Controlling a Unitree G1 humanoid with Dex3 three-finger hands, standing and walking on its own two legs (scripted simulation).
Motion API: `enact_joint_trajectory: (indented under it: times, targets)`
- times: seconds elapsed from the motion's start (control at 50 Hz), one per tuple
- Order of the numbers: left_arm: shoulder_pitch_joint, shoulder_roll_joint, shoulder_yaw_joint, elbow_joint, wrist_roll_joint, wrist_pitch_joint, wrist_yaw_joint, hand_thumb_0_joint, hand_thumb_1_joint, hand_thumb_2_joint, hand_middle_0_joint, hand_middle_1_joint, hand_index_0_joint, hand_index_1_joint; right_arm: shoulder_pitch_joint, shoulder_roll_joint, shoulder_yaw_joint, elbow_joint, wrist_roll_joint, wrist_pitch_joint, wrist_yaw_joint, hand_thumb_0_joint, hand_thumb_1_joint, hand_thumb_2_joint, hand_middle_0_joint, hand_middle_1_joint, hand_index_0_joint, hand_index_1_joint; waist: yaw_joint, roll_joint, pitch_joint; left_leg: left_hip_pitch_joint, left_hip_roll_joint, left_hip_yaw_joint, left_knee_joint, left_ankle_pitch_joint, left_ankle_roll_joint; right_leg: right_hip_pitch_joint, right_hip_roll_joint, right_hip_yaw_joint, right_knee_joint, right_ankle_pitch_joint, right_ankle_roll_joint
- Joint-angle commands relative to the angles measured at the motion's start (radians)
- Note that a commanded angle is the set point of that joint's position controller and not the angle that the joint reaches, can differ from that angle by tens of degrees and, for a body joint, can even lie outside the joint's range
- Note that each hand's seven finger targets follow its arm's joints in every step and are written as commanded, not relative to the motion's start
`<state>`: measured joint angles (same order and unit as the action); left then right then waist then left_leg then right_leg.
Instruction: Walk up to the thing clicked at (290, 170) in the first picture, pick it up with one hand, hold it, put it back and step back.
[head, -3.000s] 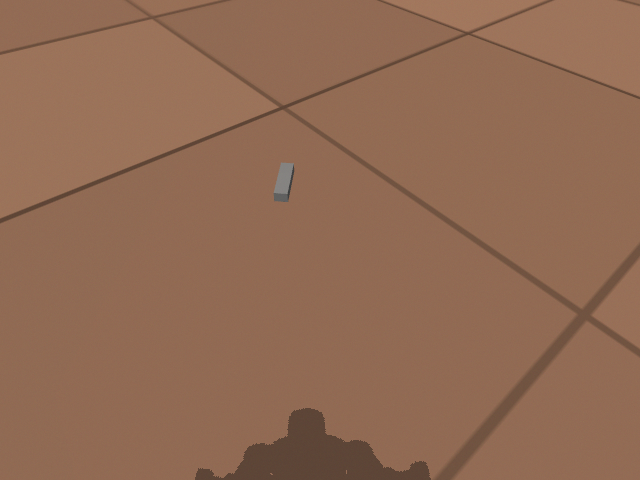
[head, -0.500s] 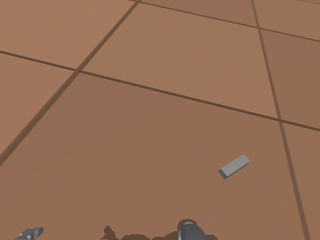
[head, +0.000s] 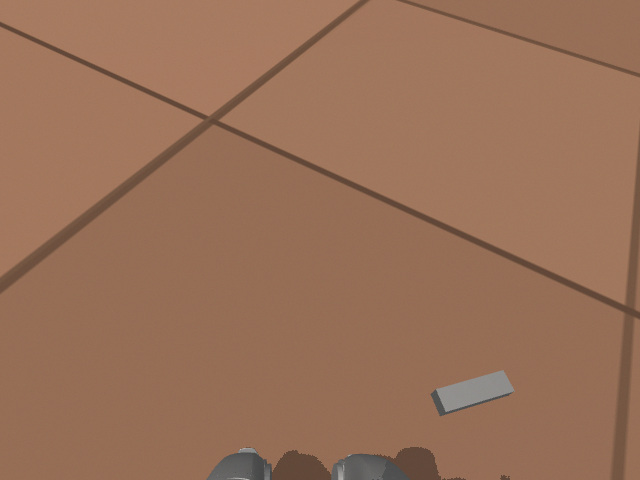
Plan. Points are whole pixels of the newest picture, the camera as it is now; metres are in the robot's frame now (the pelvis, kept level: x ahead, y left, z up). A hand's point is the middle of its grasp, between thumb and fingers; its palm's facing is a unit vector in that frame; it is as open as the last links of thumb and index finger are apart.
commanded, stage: walk up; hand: left
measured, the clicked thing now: (472, 392) +0.44 -0.49 -0.71
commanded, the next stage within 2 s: none
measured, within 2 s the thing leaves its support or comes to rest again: neither
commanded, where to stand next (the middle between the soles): +0.11 -0.74 m, yaw +16 degrees
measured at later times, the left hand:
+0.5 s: hand out of the picture +0.07 +0.02 -0.14, palm faces +0.09 -0.94 -0.33, open 7.4 cm
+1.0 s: hand out of the picture +0.09 -0.24 -0.15, palm faces +0.15 -0.93 -0.35, open 7.3 cm
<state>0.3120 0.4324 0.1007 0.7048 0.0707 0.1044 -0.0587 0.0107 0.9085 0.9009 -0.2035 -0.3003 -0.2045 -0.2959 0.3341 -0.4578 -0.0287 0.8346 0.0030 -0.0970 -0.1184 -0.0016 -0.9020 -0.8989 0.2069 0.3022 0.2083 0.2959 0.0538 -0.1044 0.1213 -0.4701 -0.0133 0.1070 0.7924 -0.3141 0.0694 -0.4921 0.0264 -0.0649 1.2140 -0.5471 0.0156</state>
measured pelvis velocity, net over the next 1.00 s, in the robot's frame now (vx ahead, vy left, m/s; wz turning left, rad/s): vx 0.05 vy -0.52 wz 0.24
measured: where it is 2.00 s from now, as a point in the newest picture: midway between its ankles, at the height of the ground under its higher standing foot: outside the picture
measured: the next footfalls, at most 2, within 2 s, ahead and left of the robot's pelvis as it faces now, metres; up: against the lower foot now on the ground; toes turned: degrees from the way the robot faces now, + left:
right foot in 0.26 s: +0.10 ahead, -0.35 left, +0.00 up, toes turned +3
left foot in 0.50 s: +0.11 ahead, -0.17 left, +0.00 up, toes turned +12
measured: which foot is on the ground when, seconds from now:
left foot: down 0.00-0.26, up 0.28-0.48, down 0.50-0.84, up 0.86-1.00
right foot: up 0.00-0.24, down 0.26-0.50, up 0.52-0.82, down 0.84-1.00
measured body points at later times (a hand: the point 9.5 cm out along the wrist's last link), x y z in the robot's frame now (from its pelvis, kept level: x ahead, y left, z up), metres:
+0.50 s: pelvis +0.04 -0.26 +0.00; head +0.07 -0.23 +0.45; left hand +0.07 +0.07 -0.12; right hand +0.12 -0.62 -0.07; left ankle +0.07 -0.18 -0.70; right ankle +0.06 -0.36 -0.70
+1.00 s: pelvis +0.05 -0.52 -0.01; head +0.09 -0.50 +0.44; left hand +0.08 -0.19 -0.12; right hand +0.18 -0.88 -0.09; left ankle +0.06 -0.38 -0.66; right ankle +0.11 -0.63 -0.70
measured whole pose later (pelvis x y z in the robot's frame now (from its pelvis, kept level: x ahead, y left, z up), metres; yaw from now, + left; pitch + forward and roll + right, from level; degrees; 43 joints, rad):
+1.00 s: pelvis +0.05 -0.52 -0.01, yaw +14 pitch -1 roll +0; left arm 0.18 0.41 0.06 0.74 0.06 0.09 -0.07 0.01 0.91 0.90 -0.21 -0.30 -0.21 -0.30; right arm 0.29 -0.51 -0.07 0.94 0.00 -0.05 -0.12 0.00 -0.91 -0.90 0.20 0.30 0.20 0.30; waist 0.01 -0.03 0.13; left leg -0.61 0.03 -0.01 1.16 -0.52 0.05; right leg -0.47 -0.02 -0.03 0.92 -0.43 -0.02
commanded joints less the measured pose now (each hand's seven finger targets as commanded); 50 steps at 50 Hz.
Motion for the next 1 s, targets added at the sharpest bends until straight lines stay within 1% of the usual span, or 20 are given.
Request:
enact_joint_trajectory:
  times: [0.0, 0.14, 0.22, 0.24, 0.26, 0.28, 0.36, 0.42, 0.46, 0.48, 0.5, 0.54, 0.6, 0.74, 0.8, 0.82, 0.84, 0.86, 0.9, 0.98]
  targets:
    - [-0.091, 0.254, 0.073, -0.131, -0.008, -0.037, -0.001, 0.0, 0.9, 0.9, -0.2, -0.3, -0.2, -0.3, 0.112, -0.315, -0.094, -0.026, 0.004, -0.007, -0.045, 0.0, -0.9, -0.9, 0.2, 0.3, 0.2, 0.3, -0.06, 0.07, -0.148, 0.162, 0.366, -0.486, -0.294, 0.125, 0.225, -0.202, -0.148, 0.226, 0.163, 0.066, 0.001]
    - [-0.089, 0.234, 0.075, -0.106, -0.019, -0.02, -0.041, 0.0, 0.9, 0.9, -0.2, -0.3, -0.2, -0.3, 0.061, -0.437, -0.127, -0.024, -0.039, -0.018, -0.005, 0.0, -0.9, -0.9, 0.2, 0.3, 0.2, 0.3, -0.069, 0.298, -0.093, -0.067, 0.265, -0.43, -0.301, -0.334, 0.186, -0.094, -0.137, 0.099, -0.116, 0.051, -0.005]
    - [0.167, 0.241, 0.1, -0.009, -0.007, -0.026, -0.023, 0.0, 0.9, 0.9, -0.2, -0.3, -0.2, -0.3, -0.05, -0.343, -0.095, -0.013, -0.052, 0.01, -0.01, 0.0, -0.9, -0.9, 0.2, 0.3, 0.2, 0.3, 0.12, 0.084, -0.175, -0.325, 0.108, -0.172, 0.057, -0.292, 0.058, 0.318, -0.032, -0.016, -0.52, 0.116, -0.029]
    - [0.25, 0.308, 0.109, -0.003, 0.012, -0.039, -0.012, 0.0, 0.9, 0.9, -0.2, -0.3, -0.2, -0.3, -0.053, -0.227, -0.06, -0.024, -0.037, 0.019, -0.015, 0.0, -0.9, -0.9, 0.2, 0.3, 0.2, 0.3, 0.185, -0.206, -0.127, -0.5, -0.028, -0.08, 0.422, -0.333, -0.004, 0.293, -0.196, 0.302, -0.735, -0.081, -0.086]
    - [-0.016, 0.403, 0.105, -0.08, -0.006, -0.052, 0.0, 0.0, 0.9, 0.9, -0.2, -0.3, -0.2, -0.3, -0.052, -0.207, -0.072, -0.045, -0.026, 0.017, -0.034, 0.0, -0.9, -0.9, 0.2, 0.3, 0.2, 0.3, 0.045, -0.256, -0.089, -0.507, -0.048, -0.149, 0.502, -0.316, -0.02, 0.186, -0.376, 0.719, -0.977, -0.086, -0.23]
    - [-0.146, 0.414, 0.107, -0.114, -0.033, -0.058, 0.008, 0.0, 0.9, 0.9, -0.2, -0.3, -0.2, -0.3, -0.064, -0.252, -0.081, -0.012, -0.019, 0.013, -0.044, 0.0, -0.9, -0.9, 0.2, 0.3, 0.2, 0.3, -0.017, -0.119, -0.051, -0.436, 0.038, -0.189, 0.53, -0.236, -0.021, 0.118, -0.425, 0.777, -1.025, -0.16, -0.272]
    - [-0.207, 0.291, 0.065, -0.069, -0.016, -0.05, 0.009, 0.0, 0.9, 0.9, -0.2, -0.3, -0.2, -0.3, 0.14, -0.273, -0.087, 0.13, 0.016, 0.008, -0.012, 0.0, -0.9, -0.9, 0.2, 0.3, 0.2, 0.3, -0.082, -0.151, -0.047, -0.113, 0.061, -0.072, 0.319, -0.148, -0.006, 0.062, -0.272, 0.309, -0.758, 0.152, -0.272]
    - [-0.221, 0.239, 0.029, -0.077, -0.004, -0.033, 0.001, 0.0, 0.9, 0.9, -0.2, -0.3, -0.2, -0.3, 0.238, -0.215, -0.083, 0.137, 0.016, -0.001, -0.001, 0.0, -0.9, -0.9, 0.2, 0.3, 0.2, 0.3, -0.098, -0.124, -0.072, 0.133, 0.013, -0.046, -0.027, -0.007, 0.009, 0.039, -0.21, 0.178, -0.641, 0.366, -0.263]
    - [-0.186, 0.182, 0.001, -0.093, -0.015, -0.032, 0.001, 0.0, 0.9, 0.9, -0.2, -0.3, -0.2, -0.3, 0.327, -0.27, -0.098, 0.124, -0.01, -0.016, -0.015, 0.0, -0.9, -0.9, 0.2, 0.3, 0.2, 0.3, -0.131, 0.047, -0.136, 0.34, 0.111, -0.265, -0.29, 0.081, 0.015, -0.037, -0.145, 0.102, -0.353, 0.377, -0.169]
    - [-0.164, 0.129, -0.014, -0.118, -0.022, -0.035, 0.003, 0.0, 0.9, 0.9, -0.2, -0.3, -0.2, -0.3, 0.312, -0.364, -0.121, 0.072, -0.041, -0.02, -0.033, 0.0, -0.9, -0.9, 0.2, 0.3, 0.2, 0.3, -0.117, 0.225, -0.138, 0.442, 0.377, -0.72, -0.353, 0.194, 0.088, -0.25, -0.061, 0.133, -0.196, 0.077, -0.086]
    - [-0.112, 0.204, 0.007, -0.107, -0.014, -0.02, 0.011, 0.0, 0.9, 0.9, -0.2, -0.3, -0.2, -0.3, 0.258, -0.436, -0.138, 0.036, -0.017, -0.018, -0.041, 0.0, -0.9, -0.9, 0.2, 0.3, 0.2, 0.3, -0.086, 0.131, -0.154, 0.438, 0.537, -0.859, -0.328, 0.343, 0.185, -0.307, -0.068, 0.199, -0.062, -0.046, -0.048]
    - [-0.156, 0.264, 0.032, -0.097, -0.009, -0.019, 0.018, 0.0, 0.9, 0.9, -0.2, -0.3, -0.2, -0.3, 0.217, -0.384, -0.133, 0.027, 0.005, -0.011, -0.049, 0.0, -0.9, -0.9, 0.2, 0.3, 0.2, 0.3, -0.09, 0.086, -0.169, 0.37, 0.467, -0.699, -0.26, 0.415, 0.247, -0.282, -0.094, 0.267, 0.096, -0.007, -0.049]
    - [-0.127, 0.255, 0.052, -0.082, -0.026, -0.019, 0.004, 0.0, 0.9, 0.9, -0.2, -0.3, -0.2, -0.3, 0.153, -0.342, -0.118, -0.003, -0.008, -0.003, -0.033, 0.0, -0.9, -0.9, 0.2, 0.3, 0.2, 0.3, -0.061, 0.203, -0.133, 0.168, 0.321, -0.438, -0.232, 0.26, 0.196, -0.189, -0.089, 0.242, 0.104, 0.094, -0.044]
    - [-0.151, 0.239, 0.057, -0.098, -0.024, -0.022, -0.025, 0.0, 0.9, 0.9, -0.2, -0.3, -0.2, -0.3, 0.116, -0.411, -0.133, -0.029, -0.043, 0.004, -0.014, 0.0, -0.9, -0.9, 0.2, 0.3, 0.2, 0.3, -0.074, 0.319, -0.13, -0.015, 0.281, -0.406, -0.202, -0.044, 0.183, -0.069, -0.097, 0.09, -0.162, -0.016, -0.012]
    - [0.054, 0.243, 0.08, -0.017, -0.013, -0.026, -0.016, 0.0, 0.9, 0.9, -0.2, -0.3, -0.2, -0.3, 0.022, -0.348, -0.107, -0.025, -0.044, 0.024, -0.014, 0.0, -0.9, -0.9, 0.2, 0.3, 0.2, 0.3, 0.07, 0.189, -0.194, -0.23, 0.155, -0.222, 0.019, -0.11, 0.065, 0.263, -0.025, 0.027, -0.47, 0.104, -0.041]
    - [0.151, 0.284, 0.086, 0.001, 0.008, -0.036, -0.007, 0.0, 0.9, 0.9, -0.2, -0.3, -0.2, -0.3, 0.009, -0.254, -0.074, -0.031, -0.038, 0.035, -0.013, 0.0, -0.9, -0.9, 0.2, 0.3, 0.2, 0.3, 0.134, -0.078, -0.169, -0.399, 0.042, -0.077, 0.34, -0.236, 0.013, 0.277, -0.12, 0.216, -0.663, -0.052, -0.084]
    - [-0.014, 0.401, 0.095, -0.058, -0.004, -0.043, 0.0, 0.0, 0.9, 0.9, -0.2, -0.3, -0.2, -0.3, -0.032, -0.228, -0.081, -0.062, -0.021, 0.04, -0.03, 0.0, -0.9, -0.9, 0.2, 0.3, 0.2, 0.3, 0.07, -0.246, -0.121, -0.452, -0.04, -0.11, 0.47, -0.35, -0.017, 0.131, -0.326, 0.68, -0.934, -0.107, -0.191]
    - [-0.164, 0.434, 0.095, -0.098, -0.018, -0.053, 0.011, 0.0, 0.9, 0.9, -0.2, -0.3, -0.2, -0.3, -0.053, -0.255, -0.095, -0.044, -0.02, 0.041, -0.044, 0.0, -0.9, -0.9, 0.2, 0.3, 0.2, 0.3, -0.003, -0.162, -0.068, -0.392, 0.023, -0.195, 0.523, -0.297, -0.021, 0.069, -0.383, 0.801, -0.998, -0.12, -0.246]
    - [-0.169, 0.347, 0.075, -0.063, -0.02, -0.049, 0.02, 0.0, 0.9, 0.9, -0.2, -0.3, -0.2, -0.3, 0.028, -0.274, -0.093, 0.05, 0.002, 0.033, -0.03, 0.0, -0.9, -0.9, 0.2, 0.3, 0.2, 0.3, -0.03, -0.056, -0.048, -0.314, 0.05, -0.157, 0.477, -0.224, -0.022, 0.088, -0.281, 0.507, -0.824, 0.008, -0.235]
    - [-0.194, 0.255, 0.042, -0.074, -0.001, -0.04, 0.01, 0.0, 0.9, 0.9, -0.2, -0.3, -0.2, -0.3, 0.162, -0.236, -0.089, 0.106, 0.008, 0.027, -0.005, 0.0, -0.9, -0.9, 0.2, 0.3, 0.2, 0.3, -0.056, -0.172, -0.088, -0.046, 0.026, -0.05, 0.204, -0.194, 0.0, 0.084, -0.224, 0.316, -0.683, 0.357, -0.272]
